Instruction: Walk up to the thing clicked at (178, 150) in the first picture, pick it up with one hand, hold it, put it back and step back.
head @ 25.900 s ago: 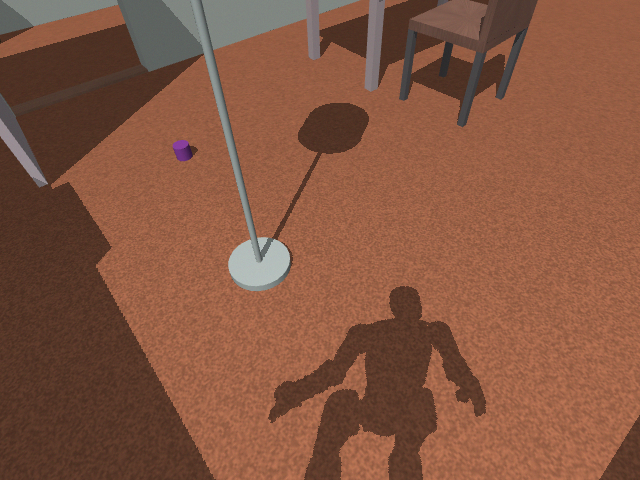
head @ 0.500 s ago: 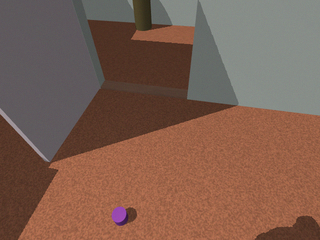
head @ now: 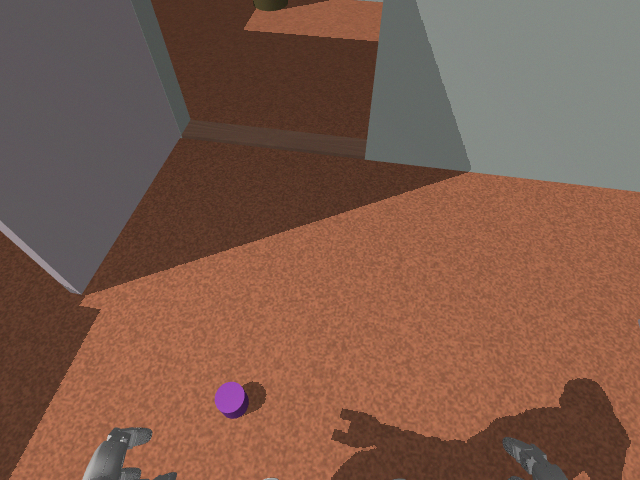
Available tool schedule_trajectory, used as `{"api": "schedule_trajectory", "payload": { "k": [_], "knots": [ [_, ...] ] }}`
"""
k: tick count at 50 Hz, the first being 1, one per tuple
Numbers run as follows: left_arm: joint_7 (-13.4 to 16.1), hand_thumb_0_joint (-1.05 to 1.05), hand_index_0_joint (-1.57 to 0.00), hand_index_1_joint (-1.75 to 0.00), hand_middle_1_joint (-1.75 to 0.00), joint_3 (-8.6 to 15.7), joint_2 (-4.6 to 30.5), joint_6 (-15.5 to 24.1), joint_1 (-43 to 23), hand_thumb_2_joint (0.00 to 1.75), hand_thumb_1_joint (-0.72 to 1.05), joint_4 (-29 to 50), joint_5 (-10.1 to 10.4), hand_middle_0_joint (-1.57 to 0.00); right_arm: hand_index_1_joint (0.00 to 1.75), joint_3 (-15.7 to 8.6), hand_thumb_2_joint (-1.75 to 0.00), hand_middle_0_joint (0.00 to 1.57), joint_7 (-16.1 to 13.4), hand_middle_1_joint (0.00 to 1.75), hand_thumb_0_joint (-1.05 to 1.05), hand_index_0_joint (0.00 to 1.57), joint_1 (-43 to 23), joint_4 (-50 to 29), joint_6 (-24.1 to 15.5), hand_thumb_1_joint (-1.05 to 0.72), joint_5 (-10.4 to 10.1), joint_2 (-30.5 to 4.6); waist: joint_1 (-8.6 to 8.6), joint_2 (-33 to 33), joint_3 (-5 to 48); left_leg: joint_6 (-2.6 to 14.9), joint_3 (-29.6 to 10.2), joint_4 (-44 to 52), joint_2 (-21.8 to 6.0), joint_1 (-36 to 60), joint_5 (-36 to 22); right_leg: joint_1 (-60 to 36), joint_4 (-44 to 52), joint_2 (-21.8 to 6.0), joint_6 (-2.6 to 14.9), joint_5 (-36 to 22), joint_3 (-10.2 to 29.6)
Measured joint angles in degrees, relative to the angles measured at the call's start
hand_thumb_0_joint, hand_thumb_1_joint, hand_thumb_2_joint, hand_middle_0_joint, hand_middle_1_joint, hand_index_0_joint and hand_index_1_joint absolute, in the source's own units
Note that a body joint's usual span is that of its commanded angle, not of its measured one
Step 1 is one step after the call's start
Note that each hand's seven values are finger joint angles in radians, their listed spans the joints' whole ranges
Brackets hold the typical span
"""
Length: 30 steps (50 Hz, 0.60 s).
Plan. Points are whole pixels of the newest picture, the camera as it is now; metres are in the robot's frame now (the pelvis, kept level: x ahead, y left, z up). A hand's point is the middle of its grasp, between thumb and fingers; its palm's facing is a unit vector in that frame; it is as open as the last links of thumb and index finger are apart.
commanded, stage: rise first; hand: left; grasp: from above
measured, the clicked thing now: (232, 400) +0.39 +0.27 -0.71
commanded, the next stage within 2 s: none
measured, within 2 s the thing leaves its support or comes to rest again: neither
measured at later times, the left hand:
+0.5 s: hand out of the picture +0.13 +0.27 -0.22, palm faces -0.20 -0.85 -0.49, open 14.0 cm
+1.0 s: hand (174, 458) +0.21 +0.30 -0.39, palm faces -0.44 -0.48 -0.76, open 14.0 cm
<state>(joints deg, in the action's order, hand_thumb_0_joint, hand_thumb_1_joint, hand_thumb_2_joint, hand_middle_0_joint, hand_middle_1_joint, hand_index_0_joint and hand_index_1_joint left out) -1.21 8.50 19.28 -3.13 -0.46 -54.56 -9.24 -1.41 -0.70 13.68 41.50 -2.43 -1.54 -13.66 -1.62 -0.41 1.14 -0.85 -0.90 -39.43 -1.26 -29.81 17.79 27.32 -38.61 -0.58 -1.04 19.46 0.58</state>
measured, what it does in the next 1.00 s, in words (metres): lowers itself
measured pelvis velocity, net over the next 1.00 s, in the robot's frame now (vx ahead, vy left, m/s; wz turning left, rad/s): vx -0.05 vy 0.00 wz -0.04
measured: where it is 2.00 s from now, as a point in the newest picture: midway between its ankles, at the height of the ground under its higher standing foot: outside the picture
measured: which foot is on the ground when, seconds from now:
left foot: down 0.00-1.00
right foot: down 0.00-1.00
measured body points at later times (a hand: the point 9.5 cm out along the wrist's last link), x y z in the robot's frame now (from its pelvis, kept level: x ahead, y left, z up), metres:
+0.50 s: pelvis +0.00 +0.01 -0.08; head +0.11 +0.03 +0.35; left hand +0.14 +0.31 -0.19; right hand +0.18 -0.24 -0.17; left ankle +0.02 +0.13 -0.72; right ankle +0.00 -0.13 -0.72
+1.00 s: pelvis -0.05 +0.00 -0.24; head +0.14 +0.03 +0.17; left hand +0.24 +0.33 -0.34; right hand +0.15 -0.26 -0.36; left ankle +0.02 +0.13 -0.72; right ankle +0.00 -0.13 -0.72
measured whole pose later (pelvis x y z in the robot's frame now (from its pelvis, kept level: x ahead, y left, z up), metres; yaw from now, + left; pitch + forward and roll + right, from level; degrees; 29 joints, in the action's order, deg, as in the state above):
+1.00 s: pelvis -0.05 +0.00 -0.24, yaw -2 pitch +33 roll -4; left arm 6.0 8.3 28.5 6.5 -8.4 -39.1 -39.9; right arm -2.9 2.7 2.7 36.5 -10.0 0.4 -16.6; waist -0.7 0.2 10.4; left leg -1.0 -4.2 -105.2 -1.1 -100.5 38.2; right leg 96.4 -103.8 0.6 -2.0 40.9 -0.6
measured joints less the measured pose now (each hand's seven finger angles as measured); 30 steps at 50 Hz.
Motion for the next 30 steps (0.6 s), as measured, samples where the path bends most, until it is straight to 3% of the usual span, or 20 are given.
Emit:
{"api": "schedule_trajectory", "payload": {
  "k": [6, 11, 30],
  "knots": [
    [0.48, 0.0, -0.08, -1.02, -1.03, 0.59, -0.72, -2.61, 4.11, 0.98, -0.21, 7.06, -1.96, -0.06, 0.3, -0.52, -0.9, 0.2, 0.33, 0.3, 0.01, 0.21, 0.44, -3.96, -1.36, -0.9, 0.33, -0.17, 0.05, 0.35, 2.04, 0.28, -0.05, -9.58, 0.01, -8.29, 4.51, 8.06, -9.15, 0.06, -0.39, 4.31, 0.15],
    [0.59, 0.0, -0.07, -1.06, -1.06, 0.49, -0.94, -3.54, 8.2, 0.99, -0.38, 14.79, -3.67, -0.06, 0.3, -1.05, -0.9, 0.2, 0.06, 0.3, 0.01, 0.21, -0.52, -6.11, -2.5, -0.9, 0.64, -0.29, 0.33, 0.3, 3.14, 0.38, -0.4, -17.04, -0.01, -14.98, 7.83, 14.45, -16.28, 0.16, -0.56, 7.59, -0.04],
    [1.78, -0.01, -0.08, -1.08, -1.08, -1.21, 0.1, -7.53, 17.2, 0.97, -0.51, 33.71, -8.63, -0.07, 0.3, -0.16, -0.9, 0.2, 0.6, 0.3, 0.01, 0.21, -4.44, -11.33, -5.57, -0.91, 1.04, 0.55, 0.51, 0.69, 6.94, 0.53, -2.15, -35.15, -0.09, -34.08, 14.74, 32.38, -33.22, 0.58, -0.83, 14.47, -1.29]
  ]
}}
